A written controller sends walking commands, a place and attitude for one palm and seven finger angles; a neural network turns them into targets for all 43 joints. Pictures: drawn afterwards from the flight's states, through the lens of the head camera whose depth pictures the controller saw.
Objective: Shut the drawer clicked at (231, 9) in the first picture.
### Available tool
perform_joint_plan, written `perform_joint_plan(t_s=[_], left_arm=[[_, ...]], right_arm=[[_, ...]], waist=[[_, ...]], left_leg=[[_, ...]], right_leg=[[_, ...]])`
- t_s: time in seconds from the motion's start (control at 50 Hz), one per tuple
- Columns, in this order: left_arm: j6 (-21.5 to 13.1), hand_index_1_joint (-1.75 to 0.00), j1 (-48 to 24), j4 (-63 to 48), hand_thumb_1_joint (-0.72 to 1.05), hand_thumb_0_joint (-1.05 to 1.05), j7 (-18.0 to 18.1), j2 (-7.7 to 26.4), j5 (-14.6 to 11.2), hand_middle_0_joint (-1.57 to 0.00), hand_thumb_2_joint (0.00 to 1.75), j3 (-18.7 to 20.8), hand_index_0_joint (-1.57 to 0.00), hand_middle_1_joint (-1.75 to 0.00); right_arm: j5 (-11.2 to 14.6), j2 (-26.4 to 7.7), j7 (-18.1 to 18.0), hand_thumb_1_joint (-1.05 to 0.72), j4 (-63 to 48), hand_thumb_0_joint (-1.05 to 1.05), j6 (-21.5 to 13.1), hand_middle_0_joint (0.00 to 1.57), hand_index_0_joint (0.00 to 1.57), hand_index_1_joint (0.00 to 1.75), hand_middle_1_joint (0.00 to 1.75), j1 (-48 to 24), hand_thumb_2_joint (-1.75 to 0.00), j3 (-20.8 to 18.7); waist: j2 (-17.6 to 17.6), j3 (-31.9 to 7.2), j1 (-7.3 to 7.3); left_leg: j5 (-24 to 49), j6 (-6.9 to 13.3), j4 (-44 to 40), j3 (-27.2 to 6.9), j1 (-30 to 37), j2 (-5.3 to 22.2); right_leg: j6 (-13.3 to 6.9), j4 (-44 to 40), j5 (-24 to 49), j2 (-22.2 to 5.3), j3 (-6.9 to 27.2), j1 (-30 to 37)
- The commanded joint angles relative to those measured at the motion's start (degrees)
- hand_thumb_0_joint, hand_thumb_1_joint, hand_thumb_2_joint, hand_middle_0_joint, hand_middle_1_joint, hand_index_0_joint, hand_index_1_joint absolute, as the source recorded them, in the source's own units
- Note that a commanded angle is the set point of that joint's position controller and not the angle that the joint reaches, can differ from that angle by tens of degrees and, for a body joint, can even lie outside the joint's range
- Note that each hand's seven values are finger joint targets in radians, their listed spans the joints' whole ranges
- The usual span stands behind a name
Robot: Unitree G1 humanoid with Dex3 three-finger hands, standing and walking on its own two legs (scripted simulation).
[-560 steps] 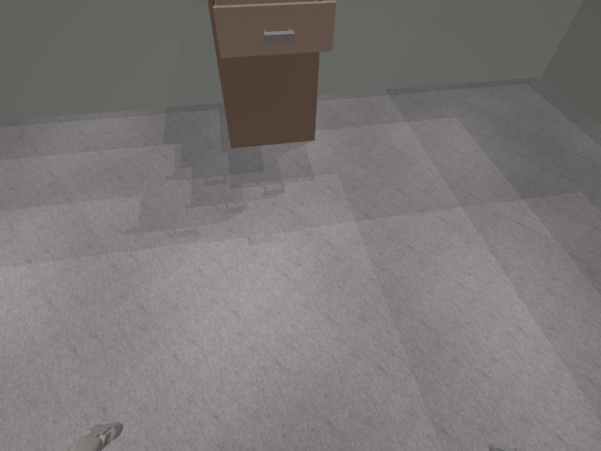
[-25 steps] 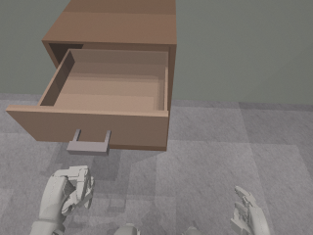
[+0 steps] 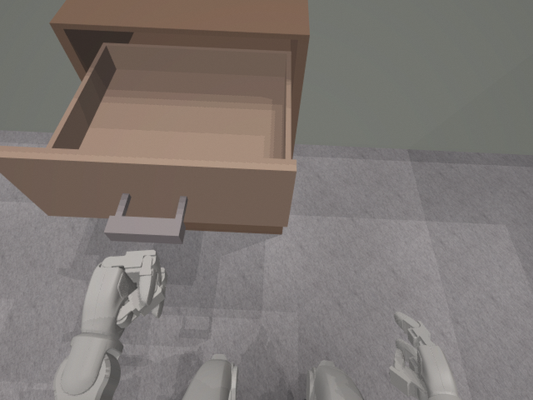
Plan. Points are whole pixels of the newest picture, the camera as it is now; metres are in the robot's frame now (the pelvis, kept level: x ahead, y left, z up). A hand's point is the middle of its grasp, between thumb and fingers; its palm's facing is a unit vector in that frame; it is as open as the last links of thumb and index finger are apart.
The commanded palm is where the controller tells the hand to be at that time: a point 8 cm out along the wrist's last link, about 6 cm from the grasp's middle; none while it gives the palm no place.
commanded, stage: bring the fist close to the handle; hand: left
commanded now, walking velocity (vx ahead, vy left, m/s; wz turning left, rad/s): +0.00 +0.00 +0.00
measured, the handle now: (150, 215) +0.37 +0.19 +0.04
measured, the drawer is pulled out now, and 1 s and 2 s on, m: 0.30 0.29 0.17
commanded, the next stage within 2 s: push the drawer shut in 0.44 s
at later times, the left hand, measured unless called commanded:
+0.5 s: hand (169, 286) +0.27 +0.15 +0.03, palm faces -0.03 -1.00 -0.05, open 3.3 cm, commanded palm +0.25 +0.20 +0.04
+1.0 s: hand (169, 269) +0.29 +0.15 +0.03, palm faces -0.04 -1.00 -0.06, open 2.9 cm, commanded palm +0.30 +0.20 +0.04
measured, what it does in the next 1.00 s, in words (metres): stands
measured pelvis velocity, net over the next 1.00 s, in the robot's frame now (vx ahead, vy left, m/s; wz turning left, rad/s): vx -0.01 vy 0.00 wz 0.01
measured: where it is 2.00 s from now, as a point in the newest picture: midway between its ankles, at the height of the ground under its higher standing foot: outside the picture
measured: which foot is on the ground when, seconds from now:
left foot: down 0.00-1.00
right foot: down 0.00-1.00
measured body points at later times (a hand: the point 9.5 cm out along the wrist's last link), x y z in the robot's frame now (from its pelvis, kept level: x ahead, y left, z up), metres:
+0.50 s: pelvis +0.00 +0.00 +0.00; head +0.08 +0.00 +0.44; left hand +0.26 +0.20 +0.04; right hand +0.17 -0.24 -0.09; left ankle +0.01 +0.11 -0.64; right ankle +0.01 -0.12 -0.64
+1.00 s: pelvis -0.01 +0.00 +0.00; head +0.09 +0.00 +0.43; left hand +0.29 +0.21 +0.04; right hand +0.16 -0.24 -0.11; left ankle +0.01 +0.11 -0.64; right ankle +0.01 -0.12 -0.64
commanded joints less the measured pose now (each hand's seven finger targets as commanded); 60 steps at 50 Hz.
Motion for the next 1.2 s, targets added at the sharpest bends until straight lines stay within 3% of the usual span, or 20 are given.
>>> perform_joint_plan(t_s=[0.0,0.14,0.18,0.22,0.28,0.34,0.38,0.46,0.48,0.54,0.6,0.68,0.78,0.8,0.88,0.96,1.02,1.08,1.1,1.18], left_arm=[[-4.2,-1.6,-6.4,-10.3,0.9,0.0,0.2,4.0,-0.5,-1.4,0.9,1.2,-1.4,-1.6],[-3.0,-1.6,-7.4,-13.7,0.9,0.0,1.9,4.4,-0.1,-1.4,0.9,0.4,-1.4,-1.6],[-2.5,-1.6,-6.0,-12.2,0.9,0.0,2.7,5.8,0.0,-1.4,0.9,2.3,-1.4,-1.6],[-2.4,-1.6,-6.6,-11.9,0.9,0.0,3.3,4.0,0.5,-1.4,0.9,0.5,-1.4,-1.6],[-2.1,-1.6,-6.8,-9.5,0.9,0.0,3.8,4.5,0.6,-1.4,0.9,1.4,-1.4,-1.6],[-2.3,-1.6,-8.0,-9.5,0.9,0.0,3.4,3.7,0.7,-1.4,0.9,0.2,-1.4,-1.6],[-2.5,-1.6,-8.8,-9.6,0.9,0.0,3.1,5.6,0.5,-1.4,0.9,1.6,-1.4,-1.6],[-3.5,-1.6,-8.4,-11.5,0.9,0.0,2.6,4.7,0.0,-1.4,0.9,1.3,-1.4,-1.6],[-3.5,-1.6,-7.3,-10.7,0.9,0.0,2.8,6.4,0.0,-1.4,0.9,2.7,-1.4,-1.6],[-3.6,-1.6,-7.4,-10.2,0.9,0.0,2.4,5.7,-0.2,-1.4,0.9,2.4,-1.4,-1.6],[-3.5,-1.6,-12.0,-8.5,0.9,0.0,2.4,5.2,0.2,-1.4,0.9,1.4,-1.4,-1.6],[-3.4,-1.6,-15.7,-7.6,0.9,0.0,2.1,4.7,0.3,-1.4,0.9,0.5,-1.4,-1.6],[-2.7,-1.6,-16.0,-5.7,0.9,0.0,1.9,8.1,-0.4,-1.4,0.9,5.1,-1.4,-1.6],[-2.7,-1.6,-18.2,-6.0,0.9,0.0,1.8,7.0,-0.4,-1.4,0.9,3.8,-1.4,-1.6],[-3.0,-1.6,-26.8,-3.2,0.9,0.0,2.4,7.6,-0.2,-1.4,0.9,3.8,-1.4,-1.6],[-4.0,-1.6,-31.8,-2.0,0.9,0.0,2.2,6.8,-0.3,-1.4,0.9,2.8,-1.4,-1.6],[-3.8,-1.6,-36.8,-0.4,0.9,0.0,2.0,6.9,-0.2,-1.4,0.9,1.9,-1.4,-1.6],[-3.6,-1.6,-38.7,1.5,0.9,0.0,2.0,9.6,-0.3,-1.4,0.9,4.3,-1.4,-1.6],[-3.3,-1.6,-40.1,2.5,0.9,0.0,1.8,7.8,-0.4,-1.4,0.9,2.8,-1.4,-1.6],[-2.8,-1.6,-46.0,6.7,0.9,0.0,2.4,9.2,-0.4,-1.4,0.9,3.5,-1.4,-1.6]], right_arm=[[-0.1,-7.6,-0.6,-0.9,-7.9,0.0,-2.2,0.2,0.2,0.3,0.3,-0.8,-0.9,-3.3],[0.2,-7.6,-0.4,-0.9,-9.3,0.0,-0.9,0.2,0.2,0.3,0.3,-1.0,-0.9,-3.3],[0.1,-7.7,-0.6,-0.9,-9.3,0.0,-0.5,0.2,0.2,0.3,0.3,-0.7,-0.9,-3.3],[0.2,-7.4,-0.4,-0.9,-9.5,0.0,-0.2,0.2,0.2,0.3,0.3,-1.0,-0.9,-3.1],[0.1,-7.6,-0.5,-0.9,-9.3,0.0,0.3,0.2,0.2,0.3,0.3,-0.9,-0.9,-3.0],[0.2,-7.6,-0.4,-0.9,-9.6,0.0,0.5,0.2,0.2,0.3,0.3,-0.9,-0.9,-3.0],[0.2,-7.8,-0.6,-0.9,-9.4,0.0,0.5,0.2,0.2,0.3,0.3,-0.8,-0.9,-3.0],[0.2,-7.3,-0.7,-0.9,-9.5,0.0,0.4,0.2,0.2,0.3,0.3,-0.8,-0.9,-3.0],[0.3,-7.6,-0.7,-0.9,-9.4,0.0,0.4,0.2,0.2,0.3,0.3,-0.7,-0.9,-3.1],[0.3,-7.4,-0.6,-0.9,-8.9,0.0,0.5,0.2,0.2,0.3,0.3,-0.6,-0.9,-3.0],[0.1,-7.7,-0.7,-0.9,-8.1,0.0,0.6,0.2,0.2,0.3,0.3,-0.5,-0.9,-3.0],[0.2,-8.0,-0.8,-0.9,-7.6,0.0,0.5,0.2,0.2,0.3,0.3,-0.3,-0.9,-3.1],[0.2,-8.0,-1.0,-0.9,-7.2,0.0,0.9,0.2,0.2,0.3,0.3,0.1,-0.9,-3.4],[0.3,-7.8,-1.0,-0.9,-7.0,0.0,1.0,0.2,0.2,0.3,0.3,-0.2,-0.9,-3.2],[0.3,-8.1,-1.4,-0.9,-5.3,0.0,1.0,0.2,0.2,0.3,0.3,-0.3,-0.9,-2.9],[0.4,-8.2,-1.6,-0.9,-4.2,0.0,0.5,0.2,0.2,0.3,0.3,-0.3,-0.9,-2.9],[0.5,-8.4,-1.8,-0.9,-3.5,0.0,0.4,0.2,0.2,0.3,0.3,-0.3,-0.9,-2.8],[0.6,-8.8,-2.2,-0.9,-2.9,0.0,0.4,0.2,0.2,0.3,0.3,-0.1,-0.9,-2.6],[0.7,-8.5,-2.1,-0.9,-2.9,0.0,0.4,0.2,0.2,0.3,0.3,-0.4,-0.9,-2.5],[1.0,-8.9,-2.5,-0.9,-2.1,0.0,0.4,0.2,0.2,0.3,0.3,-0.1,-0.9,-2.1]], waist=[[0.2,-16.5,-1.08],[1.8,-18.9,-0.33],[-0.6,-18.3,-0.18],[-0.2,-16.6,-0.64],[-1.6,-14.8,-0.82],[-0.6,-15.1,-0.8],[-1.5,-15.6,-0.9],[0.3,-17.7,-0.43],[0.0,-17.5,-0.37],[0.2,-16.9,-0.67],[-0.3,-15.5,-2.06],[0.1,-16.3,-2.38],[-1.1,-20.6,-0.94],[0.6,-20.1,-1.51],[-0.9,-16.9,-3.49],[1.6,-18.5,-3.28],[0.4,-19.3,-4.23],[0.5,-20.0,-3.74],[0.8,-20.0,-3.99],[-0.1,-18.0,-4.83]], left_leg=[[17.8,0.6,-8.5,-1.4,9.5,-1.4],[17.1,0.5,-9.8,-1.8,11.5,-1.3],[16.5,0.7,-9.7,-1.6,9.9,-1.3],[14.8,0.6,-10.0,-1.5,9.7,-1.4],[13.0,0.8,-9.9,-1.5,7.9,-1.5],[12.3,0.7,-9.9,-1.2,8.3,-1.7],[12.5,0.9,-9.7,-1.4,7.8,-1.6],[15.1,0.9,-9.6,-0.8,9.3,-1.8],[15.7,0.9,-9.5,-1.0,9.0,-1.6],[16.2,0.7,-9.4,-0.8,9.1,-1.6],[15.0,0.9,-8.5,-1.0,8.2,-1.6],[15.4,1.0,-8.5,-1.3,9.0,-1.5],[18.9,1.0,-8.3,-0.7,9.3,-1.6],[18.8,0.9,-8.4,-0.7,9.8,-1.7],[14.5,1.2,-7.8,-1.0,8.0,-1.4],[13.7,1.0,-8.2,-1.4,9.6,-1.6],[12.1,1.2,-8.2,-1.6,9.8,-1.5],[10.9,1.2,-8.4,-1.5,8.9,-1.6],[10.2,1.2,-8.5,-1.3,9.0,-1.7],[5.9,1.1,-9.4,-1.8,7.8,-1.6]], right_leg=[[-1.0,-7.2,15.7,2.2,1.1,8.7],[-1.1,-7.5,13.7,2.2,0.8,8.9],[-1.1,-7.9,13.7,2.4,1.0,9.9],[-1.0,-8.1,12.2,2.2,0.8,8.7],[-1.0,-8.7,10.8,2.3,1.0,8.6],[-1.0,-8.9,10.2,2.2,1.3,8.5],[-1.1,-9.1,10.4,2.3,1.6,9.3],[-1.0,-8.9,13.6,2.0,1.8,11.0],[-1.1,-8.7,14.0,2.2,1.8,10.9],[-1.0,-8.6,15.0,2.2,1.7,10.8],[-0.8,-8.6,13.9,2.2,1.8,8.9],[-0.9,-8.4,14.0,2.1,1.7,8.3],[-0.8,-8.2,18.6,2.0,2.4,12.5],[-0.8,-8.1,18.7,1.9,2.3,11.7],[-0.5,-9.0,13.4,2.1,2.5,8.4],[-0.9,-9.0,11.8,1.9,2.3,7.4],[-0.6,-9.4,10.2,1.9,2.5,6.7],[-0.8,-9.8,8.8,1.9,2.9,7.8],[-0.6,-10.1,8.4,1.9,3.1,7.6],[-0.6,-10.6,4.4,2.1,2.9,5.7]])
